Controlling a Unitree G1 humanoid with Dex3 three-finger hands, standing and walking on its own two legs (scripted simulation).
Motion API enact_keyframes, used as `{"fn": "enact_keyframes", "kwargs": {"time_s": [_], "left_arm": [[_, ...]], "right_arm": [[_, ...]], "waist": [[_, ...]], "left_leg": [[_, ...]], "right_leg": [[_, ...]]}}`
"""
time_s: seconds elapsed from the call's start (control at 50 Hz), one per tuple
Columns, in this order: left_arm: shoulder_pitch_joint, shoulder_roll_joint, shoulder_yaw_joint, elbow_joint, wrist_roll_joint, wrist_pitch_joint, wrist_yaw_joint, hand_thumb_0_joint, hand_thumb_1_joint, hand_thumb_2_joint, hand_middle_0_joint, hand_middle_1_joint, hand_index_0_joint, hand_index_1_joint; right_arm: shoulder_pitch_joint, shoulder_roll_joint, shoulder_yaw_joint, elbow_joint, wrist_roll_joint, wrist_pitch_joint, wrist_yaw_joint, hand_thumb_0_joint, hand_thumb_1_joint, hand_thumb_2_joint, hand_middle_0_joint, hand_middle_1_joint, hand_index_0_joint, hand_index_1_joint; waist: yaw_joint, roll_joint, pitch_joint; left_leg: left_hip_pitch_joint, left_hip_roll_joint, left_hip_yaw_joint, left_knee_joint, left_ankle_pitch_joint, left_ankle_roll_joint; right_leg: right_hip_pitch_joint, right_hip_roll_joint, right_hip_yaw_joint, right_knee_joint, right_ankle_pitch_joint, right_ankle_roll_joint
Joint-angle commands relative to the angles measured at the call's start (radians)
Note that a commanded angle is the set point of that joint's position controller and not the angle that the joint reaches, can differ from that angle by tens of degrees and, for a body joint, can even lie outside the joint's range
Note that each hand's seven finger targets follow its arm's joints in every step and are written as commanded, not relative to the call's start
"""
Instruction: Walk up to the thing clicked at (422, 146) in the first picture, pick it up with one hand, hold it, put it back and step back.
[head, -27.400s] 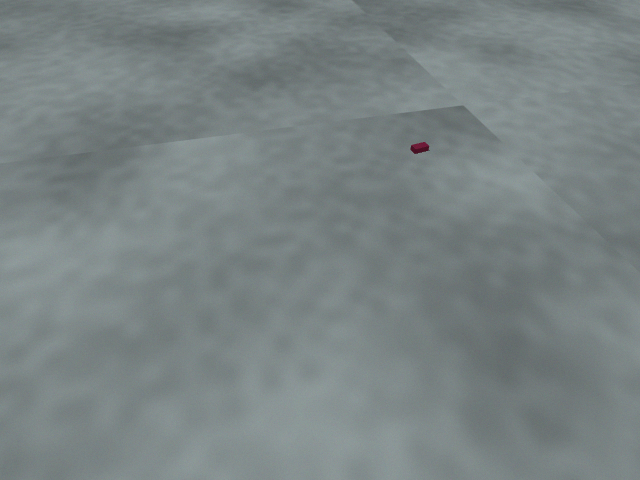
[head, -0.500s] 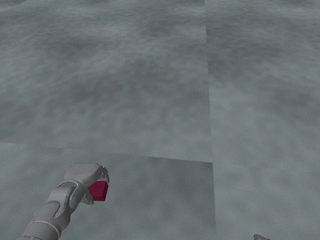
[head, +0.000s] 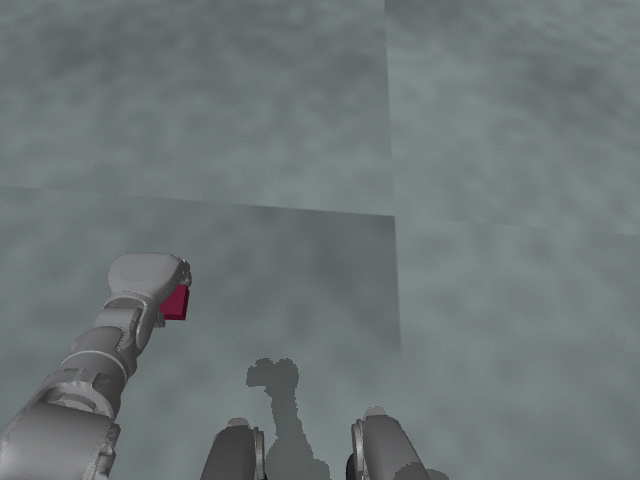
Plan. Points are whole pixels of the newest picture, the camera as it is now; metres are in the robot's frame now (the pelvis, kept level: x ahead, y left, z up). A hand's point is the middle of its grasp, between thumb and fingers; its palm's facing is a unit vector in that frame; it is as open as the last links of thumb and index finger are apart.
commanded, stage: crouch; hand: left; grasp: from above
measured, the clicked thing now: (155, 301) +0.42 +0.23 -0.14
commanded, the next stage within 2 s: lower in 1.48 s
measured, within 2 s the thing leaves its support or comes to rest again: neither
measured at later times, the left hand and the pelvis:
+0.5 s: hand (187, 317) +0.45 +0.23 -0.32, palm faces -0.44 +0.02 -0.90, open 7.4 cm; pelvis -0.02 +0.00 -0.18, yaw -2 degrees
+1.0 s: hand (198, 318) +0.48 +0.23 -0.41, palm faces -0.46 +0.00 -0.89, open 7.4 cm; pelvis -0.03 +0.00 -0.26, yaw -4 degrees
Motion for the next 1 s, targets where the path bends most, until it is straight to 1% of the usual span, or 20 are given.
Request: {"fn": "enact_keyframes", "kwargs": {"time_s": [0.0, 0.1, 0.16, 0.22, 0.34, 0.4, 0.42, 0.48, 0.52, 0.54, 0.58, 0.64, 0.68, 0.74, 0.8, 0.84, 0.86, 0.9, 0.96, 0.98], "left_arm": [[-0.420, 0.254, 0.089, -0.129, -0.005, 0.033, 0.060, 0.000, 0.716, 0.294, -1.104, -0.269, -1.126, -0.250], [-0.469, 0.260, 0.099, -0.061, -0.018, 0.045, 0.038, 0.000, 0.769, 0.309, -1.143, -0.273, -1.166, -0.253], [-0.501, 0.292, 0.117, -0.043, -0.011, 0.027, 0.021, 0.000, 0.768, 0.244, -1.129, -0.241, -1.161, -0.212], [-0.543, 0.292, 0.119, -0.034, -0.002, -0.002, 0.006, 0.000, 0.815, 0.228, -1.151, -0.233, -1.189, -0.197], [-0.601, 0.362, 0.159, -0.058, 0.037, -0.045, 0.028, 0.000, 0.843, 0.244, -1.180, -0.241, -1.218, -0.206], [-0.638, 0.370, 0.162, -0.034, 0.053, -0.048, 0.039, 0.000, 0.811, 0.270, -1.161, -0.255, -1.195, -0.223], [-0.651, 0.404, 0.178, -0.044, 0.058, -0.047, 0.045, 0.000, 0.802, 0.272, -1.160, -0.242, -1.191, -0.213], [-0.691, 0.394, 0.175, -0.062, 0.052, -0.046, 0.051, 0.000, 0.818, 0.295, -1.174, -0.254, -1.202, -0.228], [-0.666, 0.419, 0.183, -0.008, 0.059, -0.041, 0.053, 0.000, 0.801, 0.282, -1.167, -0.241, -1.195, -0.216], [-0.664, 0.403, 0.179, 0.012, 0.056, -0.039, 0.049, 0.000, 0.809, 0.308, -1.171, -0.263, -1.198, -0.238], [-0.720, 0.428, 0.185, -0.033, 0.053, -0.046, 0.043, 0.000, 0.813, 0.326, -1.171, -0.280, -1.198, -0.255], [-0.705, 0.418, 0.178, 0.016, 0.056, -0.050, 0.037, 0.000, 0.828, 0.287, -1.169, -0.276, -1.204, -0.242], [-0.752, 0.442, 0.181, -0.004, 0.062, -0.056, 0.034, 0.000, 0.829, 0.322, -1.167, -0.277, -1.197, -0.248], [-0.711, 0.434, 0.177, 0.089, 0.066, -0.056, 0.032, 0.000, 0.828, 0.295, -1.166, -0.281, -1.201, -0.247], [-0.800, 0.500, 0.193, 0.055, 0.077, -0.067, 0.036, 0.000, 0.817, 0.272, -1.154, -0.264, -1.189, -0.229], [-0.751, 0.475, 0.181, 0.135, 0.081, -0.065, 0.039, 0.000, 0.835, 0.276, -1.170, -0.262, -1.204, -0.228], [-0.781, 0.484, 0.182, 0.130, 0.084, -0.068, 0.039, 0.000, 0.831, 0.285, -1.166, -0.261, -1.199, -0.229], [-0.800, 0.529, 0.201, 0.136, 0.086, -0.072, 0.040, 0.000, 0.828, 0.253, -1.155, -0.260, -1.194, -0.222], [-0.783, 0.505, 0.182, 0.186, 0.087, -0.073, 0.036, 0.000, 0.825, 0.259, -1.155, -0.260, -1.191, -0.224], [-0.786, 0.526, 0.185, 0.179, 0.085, -0.076, 0.034, 0.000, 0.834, 0.248, -1.152, -0.275, -1.194, -0.233]], "right_arm": [[0.093, -0.162, -0.052, -0.078, -0.011, -0.040, -0.014, 0.000, -0.898, -0.898, 0.199, 0.299, 0.200, 0.299], [0.102, -0.156, -0.044, -0.060, -0.023, -0.055, -0.007, 0.000, -0.899, -0.899, 0.199, 0.299, 0.200, 0.299], [0.105, -0.168, -0.039, -0.054, -0.027, -0.064, 0.001, 0.000, -0.898, -0.898, 0.200, 0.299, 0.200, 0.299], [0.123, -0.177, -0.033, -0.043, -0.034, -0.075, 0.017, 0.000, -0.895, -0.897, 0.200, 0.299, 0.200, 0.299], [0.150, -0.180, -0.014, -0.030, -0.056, -0.090, 0.052, 0.000, -0.901, -0.899, 0.199, 0.299, 0.200, 0.299], [0.161, -0.189, -0.013, -0.020, -0.063, -0.091, 0.066, 0.000, -0.905, -0.901, 0.199, 0.299, 0.200, 0.299], [0.163, -0.191, -0.015, -0.021, -0.065, -0.090, 0.070, 0.000, -0.904, -0.901, 0.199, 0.299, 0.200, 0.299], [0.159, -0.189, -0.015, -0.023, -0.073, -0.092, 0.084, 0.000, -0.906, -0.902, 0.199, 0.299, 0.200, 0.299], [0.157, -0.190, -0.012, -0.016, -0.075, -0.089, 0.089, 0.000, -0.909, -0.903, 0.199, 0.299, 0.200, 0.299], [0.164, -0.194, -0.010, -0.014, -0.078, -0.091, 0.094, 0.000, -0.911, -0.904, 0.199, 0.299, 0.200, 0.299], [0.164, -0.197, -0.012, -0.012, -0.083, -0.089, 0.100, 0.000, -0.911, -0.904, 0.199, 0.299, 0.200, 0.299], [0.168, -0.202, -0.005, -0.013, -0.088, -0.086, 0.111, 0.000, -0.912, -0.904, 0.199, 0.299, 0.200, 0.299], [0.169, -0.207, -0.004, -0.012, -0.085, -0.082, 0.115, 0.000, -0.906, -0.902, 0.200, 0.299, 0.200, 0.299], [0.169, -0.207, 0.008, -0.013, -0.092, -0.078, 0.124, 0.000, -0.911, -0.903, 0.199, 0.299, 0.200, 0.299], [0.165, -0.217, 0.014, -0.010, -0.094, -0.072, 0.127, 0.000, -0.909, -0.903, 0.200, 0.299, 0.200, 0.299], [0.155, -0.216, 0.023, -0.015, -0.099, -0.070, 0.130, 0.000, -0.909, -0.902, 0.200, 0.299, 0.200, 0.299], [0.157, -0.224, 0.029, -0.013, -0.098, -0.069, 0.130, 0.000, -0.907, -0.902, 0.200, 0.299, 0.200, 0.299], [0.153, -0.231, 0.040, -0.014, -0.100, -0.068, 0.130, 0.000, -0.905, -0.901, 0.200, 0.299, 0.200, 0.299], [0.157, -0.236, 0.055, -0.018, -0.106, -0.067, 0.133, 0.000, -0.905, -0.901, 0.200, 0.299, 0.200, 0.299], [0.156, -0.237, 0.062, -0.021, -0.107, -0.067, 0.135, 0.000, -0.905, -0.900, 0.200, 0.299, 0.200, 0.299]], "waist": [[-0.011, 0.085, -0.537], [-0.046, 0.083, -0.538], [-0.055, 0.109, -0.539], [-0.086, 0.116, -0.555], [-0.087, 0.195, -0.687], [-0.110, 0.219, -0.677], [-0.101, 0.224, -0.696], [-0.110, 0.241, -0.741], [-0.109, 0.231, -0.700], [-0.128, 0.225, -0.676], [-0.132, 0.241, -0.723], [-0.142, 0.258, -0.680], [-0.145, 0.252, -0.705], [-0.159, 0.234, -0.616], [-0.155, 0.281, -0.657], [-0.164, 0.256, -0.609], [-0.177, 0.256, -0.597], [-0.168, 0.274, -0.601], [-0.193, 0.252, -0.565], [-0.194, 0.259, -0.568]], "left_leg": [[0.185, -0.034, -0.012, -0.080, 0.105, 0.001], [0.010, -0.039, -0.010, 0.044, 0.042, 0.011], [-0.032, -0.037, -0.046, 0.089, -0.006, 0.003], [-0.065, -0.032, -0.076, 0.161, 0.009, 0.002], [-0.126, -0.043, -0.036, 0.322, 0.132, 0.009], [-0.158, -0.043, -0.042, 0.361, 0.117, 0.006], [-0.162, -0.043, -0.042, 0.372, 0.106, 0.005], [-0.178, -0.045, -0.029, 0.427, 0.127, 0.010], [-0.221, -0.046, -0.015, 0.459, 0.122, 0.015], [-0.239, -0.044, -0.021, 0.473, 0.130, 0.014], [-0.231, -0.041, -0.015, 0.505, 0.154, 0.016], [-0.262, -0.040, -0.017, 0.530, 0.157, 0.012], [-0.288, -0.039, -0.019, 0.553, 0.155, 0.013], [-0.353, -0.042, -0.014, 0.572, 0.117, 0.015], [-0.349, -0.040, -0.012, 0.595, 0.108, 0.012], [-0.386, -0.040, -0.017, 0.610, 0.080, 0.012], [-0.403, -0.040, -0.022, 0.617, 0.071, 0.014], [-0.424, -0.044, -0.022, 0.621, 0.058, 0.014], [-0.450, -0.043, -0.023, 0.647, 0.042, 0.017], [-0.463, -0.044, -0.021, 0.654, 0.052, 0.017]], "right_leg": [[0.109, 0.030, -0.019, -0.039, 0.085, -0.063], [-0.018, 0.031, -0.023, 0.073, 0.030, -0.065], [-0.142, 0.028, -0.040, 0.156, -0.019, -0.071], [-0.251, 0.023, -0.055, 0.233, -0.007, -0.069], [-0.307, 0.023, -0.057, 0.346, 0.075, -0.069], [-0.372, 0.020, -0.066, 0.391, 0.061, -0.069], [-0.371, 0.019, -0.069, 0.405, 0.055, -0.069], [-0.381, 0.020, -0.071, 0.443, 0.079, -0.067], [-0.386, 0.023, -0.069, 0.458, 0.082, -0.064], [-0.405, 0.017, -0.071, 0.471, 0.088, -0.062], [-0.397, 0.023, -0.070, 0.493, 0.113, -0.061], [-0.423, 0.023, -0.077, 0.525, 0.110, -0.063], [-0.433, 0.025, -0.082, 0.551, 0.115, -0.064], [-0.458, 0.028, -0.082, 0.564, 0.089, -0.062], [-0.480, 0.032, -0.087, 0.596, 0.081, -0.066], [-0.512, 0.033, -0.095, 0.611, 0.058, -0.065], [-0.529, 0.033, -0.100, 0.619, 0.053, -0.064], [-0.534, 0.031, -0.103, 0.638, 0.043, -0.065], [-0.545, 0.032, -0.112, 0.646, 0.035, -0.061], [-0.527, 0.038, -0.115, 0.657, 0.045, -0.061]]}}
